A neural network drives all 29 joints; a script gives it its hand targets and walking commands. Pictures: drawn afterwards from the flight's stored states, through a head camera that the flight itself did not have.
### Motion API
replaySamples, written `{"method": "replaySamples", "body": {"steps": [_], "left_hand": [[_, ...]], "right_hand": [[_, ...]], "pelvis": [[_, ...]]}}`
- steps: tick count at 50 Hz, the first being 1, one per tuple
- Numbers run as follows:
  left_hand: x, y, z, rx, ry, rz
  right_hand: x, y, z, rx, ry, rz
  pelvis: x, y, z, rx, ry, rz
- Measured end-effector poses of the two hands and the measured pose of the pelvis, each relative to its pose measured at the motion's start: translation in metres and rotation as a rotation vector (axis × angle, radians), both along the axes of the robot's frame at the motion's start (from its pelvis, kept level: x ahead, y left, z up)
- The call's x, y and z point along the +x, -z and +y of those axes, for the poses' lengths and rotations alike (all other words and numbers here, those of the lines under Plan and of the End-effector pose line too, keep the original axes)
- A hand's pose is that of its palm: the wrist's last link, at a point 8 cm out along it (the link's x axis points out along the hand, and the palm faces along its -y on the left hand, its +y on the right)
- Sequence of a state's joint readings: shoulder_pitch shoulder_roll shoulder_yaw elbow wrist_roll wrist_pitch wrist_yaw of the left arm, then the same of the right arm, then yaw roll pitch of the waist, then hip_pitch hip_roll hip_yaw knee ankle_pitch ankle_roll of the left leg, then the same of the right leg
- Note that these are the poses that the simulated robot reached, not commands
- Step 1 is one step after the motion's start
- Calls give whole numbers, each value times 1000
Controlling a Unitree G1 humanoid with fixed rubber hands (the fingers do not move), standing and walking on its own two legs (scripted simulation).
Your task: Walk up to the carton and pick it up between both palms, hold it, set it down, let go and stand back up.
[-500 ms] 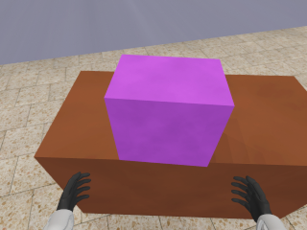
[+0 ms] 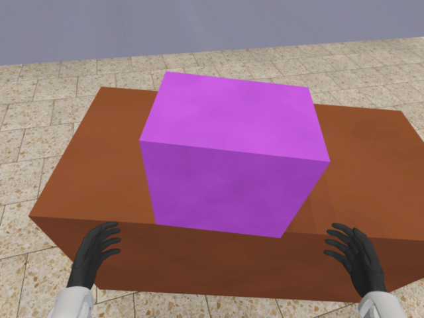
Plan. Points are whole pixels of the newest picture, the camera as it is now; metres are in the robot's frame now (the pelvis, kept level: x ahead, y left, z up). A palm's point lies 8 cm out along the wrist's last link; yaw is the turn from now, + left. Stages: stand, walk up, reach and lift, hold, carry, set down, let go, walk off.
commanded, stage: reach and lift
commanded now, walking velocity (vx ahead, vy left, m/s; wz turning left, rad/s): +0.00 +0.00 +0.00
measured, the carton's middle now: (227, 160) +0.43 +0.00 +0.03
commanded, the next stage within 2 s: none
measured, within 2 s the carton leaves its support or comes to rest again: neither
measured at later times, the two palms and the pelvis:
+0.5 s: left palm (81, 210) +0.26 +0.25 +0.08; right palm (371, 240) +0.24 -0.25 +0.06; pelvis -0.02 +0.00 +0.00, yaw -1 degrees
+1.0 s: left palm (78, 154) +0.33 +0.26 +0.14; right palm (362, 192) +0.32 -0.25 +0.09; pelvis -0.01 -0.01 +0.00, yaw +1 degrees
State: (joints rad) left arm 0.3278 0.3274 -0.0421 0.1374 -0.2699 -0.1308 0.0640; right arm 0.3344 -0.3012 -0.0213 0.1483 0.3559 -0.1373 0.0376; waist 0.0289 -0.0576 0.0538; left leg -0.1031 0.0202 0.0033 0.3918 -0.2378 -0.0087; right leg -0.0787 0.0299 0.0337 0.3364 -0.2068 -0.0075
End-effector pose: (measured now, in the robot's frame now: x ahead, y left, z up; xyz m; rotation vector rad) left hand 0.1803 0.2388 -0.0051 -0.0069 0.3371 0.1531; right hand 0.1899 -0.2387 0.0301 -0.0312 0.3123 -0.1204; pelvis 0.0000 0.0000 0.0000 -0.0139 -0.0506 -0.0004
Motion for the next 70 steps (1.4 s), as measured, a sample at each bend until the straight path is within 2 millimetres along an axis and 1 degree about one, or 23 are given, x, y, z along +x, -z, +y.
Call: {"method": "replaySamples", "body": {"steps": [3,5,8,11,14,17,20,28,33,36,41,47,52,58,64,70], "left_hand": [[4,-4,-1,19,7,32],[7,-11,2,36,0,42],[13,-28,8,61,-19,33],[22,-50,16,84,-32,6],[33,-71,21,93,-26,-23],[45,-84,23,84,-7,-34],[57,-87,21,59,15,-23],[85,-76,3,-7,59,25],[100,-79,-3,-2,66,17],[109,-87,0,18,60,3],[122,-107,9,62,50,-24],[137,-132,19,95,50,-38],[151,-148,22,97,59,-42],[169,-156,19,76,71,-40],[185,-159,12,52,68,-39],[199,-166,6,41,58,-36]], "right_hand": [[5,0,-1,15,12,6],[8,1,-2,25,18,14],[10,4,-4,41,24,27],[15,5,-6,56,25,35],[21,2,-8,64,22,28],[29,-6,-9,66,18,11],[38,-15,-11,65,15,-6],[63,-37,-18,39,6,-3],[81,-48,-23,18,0,0],[92,-54,-24,20,-8,-7],[109,-59,-18,42,-29,-21],[126,-60,-10,67,-45,-28],[136,-65,-10,70,-36,-38],[146,-80,-21,49,-11,-48],[157,-103,-33,25,-10,-56],[173,-125,-37,26,-30,-70]], "pelvis": [[0,0,1,0,2,-8],[-1,-1,2,1,6,-11],[-1,-1,4,4,12,-12],[-3,-1,4,7,14,-9],[-5,-2,5,10,13,-4],[-8,-2,4,13,11,1],[-12,-2,2,15,12,6],[-19,-2,-6,20,21,31],[-19,-2,-12,20,25,54],[-18,-2,-14,19,24,67],[-13,-3,-14,15,15,80],[-7,-3,-10,12,-3,86],[-4,-4,-4,11,-11,89],[-4,-4,1,10,-2,99],[-6,-3,1,9,14,121],[-9,-2,-1,8,22,147]]}}
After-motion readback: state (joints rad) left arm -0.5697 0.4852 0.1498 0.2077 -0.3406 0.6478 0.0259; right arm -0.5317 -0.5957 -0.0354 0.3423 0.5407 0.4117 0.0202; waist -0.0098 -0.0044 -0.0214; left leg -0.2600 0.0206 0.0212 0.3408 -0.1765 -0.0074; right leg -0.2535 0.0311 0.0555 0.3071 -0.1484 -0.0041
